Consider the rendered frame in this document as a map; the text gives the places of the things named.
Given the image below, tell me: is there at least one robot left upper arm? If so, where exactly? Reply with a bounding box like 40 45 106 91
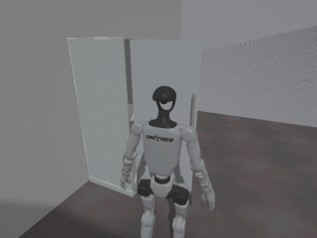
124 120 148 160

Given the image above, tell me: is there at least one robot right hand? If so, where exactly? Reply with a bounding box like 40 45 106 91
201 190 215 211

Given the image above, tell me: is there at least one robot right thigh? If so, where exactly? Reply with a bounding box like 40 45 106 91
171 183 190 233

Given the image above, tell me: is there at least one handle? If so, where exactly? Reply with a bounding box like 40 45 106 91
191 92 196 127

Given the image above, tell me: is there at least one fridge door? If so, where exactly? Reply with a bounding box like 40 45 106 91
130 40 203 193

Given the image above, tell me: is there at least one robot left hand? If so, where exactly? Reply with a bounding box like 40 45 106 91
120 175 133 190

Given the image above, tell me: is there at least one right robot forearm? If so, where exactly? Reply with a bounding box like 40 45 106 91
195 159 213 195

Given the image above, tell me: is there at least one left robot forearm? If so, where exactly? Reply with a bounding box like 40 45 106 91
122 149 134 178

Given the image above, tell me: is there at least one robot head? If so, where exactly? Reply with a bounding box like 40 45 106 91
149 85 177 129

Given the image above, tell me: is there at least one robot right upper arm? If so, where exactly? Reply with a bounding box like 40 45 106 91
179 124 203 173

